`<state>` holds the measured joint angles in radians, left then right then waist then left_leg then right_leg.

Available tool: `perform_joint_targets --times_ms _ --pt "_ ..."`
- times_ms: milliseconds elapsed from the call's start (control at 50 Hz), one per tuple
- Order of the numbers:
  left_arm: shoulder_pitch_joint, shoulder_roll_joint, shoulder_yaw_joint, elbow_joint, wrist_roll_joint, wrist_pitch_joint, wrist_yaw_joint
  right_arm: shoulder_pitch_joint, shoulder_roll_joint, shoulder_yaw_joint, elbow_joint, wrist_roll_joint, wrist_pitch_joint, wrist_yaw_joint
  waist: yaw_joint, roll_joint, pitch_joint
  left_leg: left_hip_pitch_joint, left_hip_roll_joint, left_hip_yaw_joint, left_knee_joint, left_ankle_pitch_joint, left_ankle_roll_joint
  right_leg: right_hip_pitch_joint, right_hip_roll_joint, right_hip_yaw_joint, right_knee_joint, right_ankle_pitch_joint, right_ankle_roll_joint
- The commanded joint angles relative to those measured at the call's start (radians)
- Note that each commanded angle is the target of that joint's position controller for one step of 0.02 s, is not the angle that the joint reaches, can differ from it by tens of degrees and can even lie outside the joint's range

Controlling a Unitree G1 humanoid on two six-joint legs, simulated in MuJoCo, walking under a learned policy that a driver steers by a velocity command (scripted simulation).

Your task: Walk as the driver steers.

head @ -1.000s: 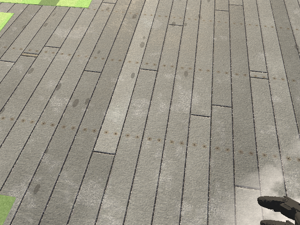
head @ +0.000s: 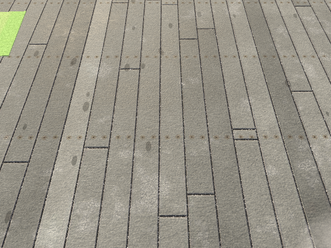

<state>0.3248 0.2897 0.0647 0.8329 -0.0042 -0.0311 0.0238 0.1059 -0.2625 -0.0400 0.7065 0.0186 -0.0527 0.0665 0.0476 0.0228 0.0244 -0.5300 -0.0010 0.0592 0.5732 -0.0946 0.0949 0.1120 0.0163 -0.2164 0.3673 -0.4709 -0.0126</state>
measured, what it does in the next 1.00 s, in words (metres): walks ahead: right foot, then left foot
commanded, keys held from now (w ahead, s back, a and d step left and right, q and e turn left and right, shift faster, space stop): w+q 0.54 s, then w+e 0.46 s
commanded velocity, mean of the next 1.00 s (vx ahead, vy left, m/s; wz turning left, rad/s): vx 0.50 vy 0.00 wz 0.26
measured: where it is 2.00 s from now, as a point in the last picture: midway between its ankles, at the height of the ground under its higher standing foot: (165, 124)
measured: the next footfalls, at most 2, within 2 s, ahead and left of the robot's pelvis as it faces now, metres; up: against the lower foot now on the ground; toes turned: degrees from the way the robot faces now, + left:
right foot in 0.46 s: +0.47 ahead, -0.08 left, +0.00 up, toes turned +21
left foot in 0.92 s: +0.60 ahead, +0.24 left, +0.00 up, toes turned +14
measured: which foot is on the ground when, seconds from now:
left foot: down 0.00-0.48, up 0.50-0.90, down 0.92-1.00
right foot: down 0.00-0.02, up 0.04-0.44, down 0.46-0.92, up 0.94-1.00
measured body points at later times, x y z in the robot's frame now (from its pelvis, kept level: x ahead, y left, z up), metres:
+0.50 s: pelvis +0.30 -0.01 +0.00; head +0.33 -0.01 +0.45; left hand +0.44 +0.29 -0.06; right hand +0.44 -0.28 -0.11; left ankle +0.14 +0.08 -0.69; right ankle +0.44 -0.09 -0.72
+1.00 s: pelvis +0.54 +0.10 +0.01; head +0.56 +0.12 +0.46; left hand +0.47 +0.38 -0.12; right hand +0.81 -0.07 -0.05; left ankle +0.56 +0.22 -0.72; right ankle +0.46 -0.07 -0.65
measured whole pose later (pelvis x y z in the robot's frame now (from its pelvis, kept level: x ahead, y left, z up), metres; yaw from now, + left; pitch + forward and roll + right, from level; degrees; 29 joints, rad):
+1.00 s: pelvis +0.54 +0.10 +0.01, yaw +14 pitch +2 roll +0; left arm 0.40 0.30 0.05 0.84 -0.03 -0.05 0.00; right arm 0.09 -0.25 -0.04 0.63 -0.01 -0.09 0.01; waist 0.07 -0.02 0.01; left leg -0.39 0.00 0.01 0.54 -0.19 0.02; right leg -0.30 0.00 0.08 0.98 -0.47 -0.01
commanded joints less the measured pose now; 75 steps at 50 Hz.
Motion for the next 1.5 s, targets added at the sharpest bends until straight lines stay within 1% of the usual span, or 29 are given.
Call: perform_joint_targets --times_ms 20,40,80,100,140,200,340,440,460,480,500,540,580,740,820,900,920,940,960,980,1060,1320,1360,1400,1420,1440,1460,1480,1500 --pt "-0.001 0.132 0.018 -0.093 0.023 -0.017 0.017 0.355 -0.300 -0.110 -0.007 0.004 0.008 -0.033 -0.192 0.089 -0.272 0.663 0.128 -0.276 -0.020 0.056 0.166 -0.383 -0.147 0.023 0.735 0.762 -0.014" --pt "0.050 0.037 -0.016 -0.125 0.027 -0.052 -0.009 0.315 -0.308 -0.104 -0.031 0.012 0.001 -0.035 -0.110 0.227 -0.388 0.940 0.330 -0.838 -0.176 -0.122 0.360 -0.767 0.079 0.191 1.050 -0.097 0.040" --pt "-0.142 0.141 0.004 -0.173 -0.041 -0.109 -0.040 0.283 -0.198 -0.074 -0.040 -0.001 -0.009 -0.038 -0.171 0.042 -0.234 0.807 0.285 -0.679 -0.270 -0.189 0.267 -0.915 -0.032 0.335 1.017 0.011 -0.012" --pt "-0.158 0.124 0.001 -0.175 -0.025 -0.116 -0.036 0.219 -0.179 -0.066 -0.048 -0.001 -0.013 -0.036 -0.116 -0.054 -0.120 0.638 0.242 -0.573 -0.287 -0.080 0.236 -0.886 -0.072 0.321 0.907 0.067 -0.011" --pt "-0.130 0.133 0.013 -0.167 0.011 -0.098 -0.030 0.139 -0.142 -0.053 -0.078 -0.014 -0.014 -0.044 -0.052 -0.018 -0.062 0.449 0.182 -0.463 -0.321 0.100 0.221 -0.763 -0.113 0.314 0.790 0.125 0.015" --pt "-0.112 0.100 0.005 -0.169 0.021 -0.070 -0.023 0.129 -0.169 -0.060 -0.082 -0.010 -0.015 -0.059 -0.027 0.006 -0.041 0.312 0.144 -0.370 -0.351 0.232 0.221 -0.713 -0.112 0.275 0.646 0.181 0.073" --pt "-0.339 0.073 -0.011 -0.228 0.000 -0.078 -0.035 0.232 -0.203 -0.073 -0.041 0.007 0.011 -0.082 -0.122 0.065 -0.036 0.264 0.080 -0.340 -0.287 0.046 0.119 -0.571 -0.017 0.265 0.194 0.549 0.097" --pt "-0.209 0.142 0.028 -0.200 -0.004 -0.100 -0.040 0.212 -0.168 -0.067 -0.048 0.003 0.020 -0.086 -0.029 0.106 -0.070 0.352 0.103 -0.459 -0.099 0.014 0.060 -0.398 -0.022 0.284 0.085 0.422 0.013" --pt "-0.096 0.178 0.043 -0.186 0.012 -0.106 -0.033 0.211 -0.118 -0.049 -0.059 -0.004 0.016 -0.081 0.026 0.066 -0.167 0.295 0.050 -0.408 0.083 -0.005 0.025 -0.201 -0.108 0.351 0.094 0.392 -0.037" --pt "0.028 0.260 0.062 -0.173 0.034 -0.103 -0.026 0.308 -0.047 -0.026 -0.082 -0.001 0.010 -0.080 0.022 -0.144 -0.321 0.031 -0.077 -0.276 0.418 -0.270 -0.044 0.150 -0.334 0.677 0.066 0.258 -0.158" --pt "0.078 0.259 0.068 -0.141 0.014 -0.088 -0.037 0.361 -0.077 -0.022 -0.098 0.018 0.003 -0.079 0.006 -0.372 -0.359 -0.205 -0.073 -0.226 0.643 -0.518 -0.069 0.237 -0.457 1.047 -0.047 -0.035 -0.248" --pt "-0.022 0.134 0.033 -0.168 0.005 -0.075 -0.030 0.214 -0.193 -0.053 -0.093 0.013 0.013 -0.080 0.035 -0.150 -0.123 -0.275 0.018 -0.207 0.745 -0.353 -0.082 0.013 -0.379 0.796 -0.084 -0.075 -0.172" --pt "-0.062 0.091 0.013 -0.143 0.020 -0.072 -0.035 0.154 -0.148 -0.049 -0.106 -0.007 0.011 -0.076 0.001 -0.109 -0.025 -0.202 0.061 -0.198 0.650 -0.257 -0.079 -0.182 -0.282 0.612 -0.125 0.151 -0.164" --pt "-0.036 0.159 0.030 -0.087 -0.017 -0.062 -0.034 0.005 -0.049 -0.006 -0.134 -0.018 -0.026 -0.053 -0.004 -0.102 -0.005 -0.036 0.064 -0.095 0.134 -0.029 -0.116 -0.291 -0.198 0.401 -0.190 0.477 -0.207" --pt "0.043 0.176 0.035 -0.052 -0.029 -0.044 -0.029 -0.089 -0.079 -0.014 -0.154 -0.002 -0.042 -0.041 0.023 -0.115 -0.004 0.060 0.022 -0.096 -0.017 0.059 -0.124 -0.269 -0.217 0.433 -0.151 0.446 -0.185" --pt "0.043 0.155 0.028 -0.045 -0.024 -0.030 -0.020 0.054 -0.146 -0.051 -0.113 -0.007 -0.053 -0.049 -0.081 -0.113 -0.073 0.366 0.016 -0.090 -0.134 0.027 -0.064 -0.308 -0.179 0.441 0.027 0.469 -0.115" --pt "0.025 0.099 0.008 -0.064 -0.011 -0.034 -0.023 0.193 -0.198 -0.070 -0.095 -0.025 -0.053 -0.061 -0.152 -0.058 -0.178 0.583 0.141 -0.200 -0.119 0.007 -0.010 -0.418 -0.116 0.393 0.256 0.391 -0.075" --pt "0.096 0.011 -0.018 -0.095 -0.005 -0.047 -0.018 0.294 -0.281 -0.090 -0.084 -0.043 -0.038 -0.069 -0.152 0.178 -0.308 0.880 0.375 -0.532 -0.160 -0.111 0.098 -0.722 0.007 0.267 0.596 0.057 -0.007" --pt "0.110 0.067 -0.008 -0.104 -0.030 -0.055 -0.016 0.328 -0.246 -0.083 -0.064 -0.034 -0.032 -0.063 -0.157 0.261 -0.327 0.863 0.432 -0.770 -0.252 -0.308 0.165 -0.867 -0.004 0.320 0.792 -0.121 0.003" --pt "0.066 0.132 0.013 -0.105 -0.042 -0.052 -0.017 0.280 -0.183 -0.064 -0.061 -0.022 -0.034 -0.060 -0.150 0.172 -0.200 0.768 0.396 -0.666 -0.275 -0.364 0.139 -0.923 -0.053 0.347 0.868 -0.049 0.001" --pt "-0.008 0.090 0.019 -0.113 -0.026 -0.019 -0.024 0.112 -0.084 -0.037 -0.045 -0.030 -0.046 -0.054 -0.060 0.114 -0.020 0.453 0.269 -0.299 -0.379 -0.056 0.085 -0.817 -0.139 0.323 0.788 0.160 0.014" --pt "-0.304 0.055 0.000 -0.255 -0.016 0.000 -0.082 0.184 -0.214 -0.088 0.063 0.004 -0.030 -0.076 -0.105 0.027 0.060 0.551 0.294 0.072 -0.386 0.217 0.036 -0.754 -0.105 0.204 0.289 0.412 -0.035" --pt "-0.272 0.085 0.016 -0.264 -0.011 0.006 -0.085 0.183 -0.245 -0.097 0.068 0.012 -0.016 -0.080 -0.069 0.052 0.016 0.591 0.292 0.109 -0.257 0.520 0.014 -0.655 -0.046 0.145 0.275 0.307 -0.075" --pt "-0.014 0.169 0.068 -0.200 -0.015 0.014 -0.072 0.177 -0.235 -0.089 0.064 0.015 -0.002 -0.086 0.073 0.031 -0.130 0.489 0.234 0.166 0.109 0.677 -0.036 -0.279 0.049 0.107 0.209 0.330 -0.139" --pt "0.131 0.265 0.101 -0.171 -0.023 0.025 -0.049 0.210 -0.175 -0.064 0.043 -0.021 -0.007 -0.087 0.111 -0.125 -0.223 0.224 0.180 0.174 0.446 0.271 -0.087 0.019 -0.105 0.363 0.191 0.362 -0.207" --pt "0.070 0.348 0.099 -0.198 -0.025 0.010 -0.051 0.285 -0.059 -0.024 -0.014 -0.044 -0.035 -0.075 -0.014 -0.319 -0.335 -0.157 -0.029 0.008 0.743 -0.520 -0.137 0.255 -0.322 0.959 0.028 0.105 -0.393" --pt "0.091 0.253 0.075 -0.215 -0.022 -0.006 -0.060 0.157 -0.160 -0.041 -0.019 -0.003 -0.065 -0.063 0.076 -0.171 -0.363 -0.253 0.003 -0.157 0.810 -0.490 -0.117 0.254 -0.340 1.023 -0.079 0.023 -0.370" --pt "0.057 0.209 0.060 -0.204 -0.015 -0.020 -0.061 0.089 -0.186 -0.048 -0.044 0.024 -0.080 -0.059 0.067 -0.139 -0.218 -0.315 0.040 -0.143 0.777 -0.390 -0.094 0.151 -0.314 0.887 -0.088 0.090 -0.329" --pt "-0.001 0.184 0.052 -0.209 -0.016 -0.026 -0.059 0.084 -0.172 -0.043 -0.035 0.007 -0.087 -0.067 0.023 -0.059 -0.145 -0.271 0.083 -0.143 0.697 -0.305 -0.086 0.010 -0.270 0.774 -0.081 0.195 -0.297"
Keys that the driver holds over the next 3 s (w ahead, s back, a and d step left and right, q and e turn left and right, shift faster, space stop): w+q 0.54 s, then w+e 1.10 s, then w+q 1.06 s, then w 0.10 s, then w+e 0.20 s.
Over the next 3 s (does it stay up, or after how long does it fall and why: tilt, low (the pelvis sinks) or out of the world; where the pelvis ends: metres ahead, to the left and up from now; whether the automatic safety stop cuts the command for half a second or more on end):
stays up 1.63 0.18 0.01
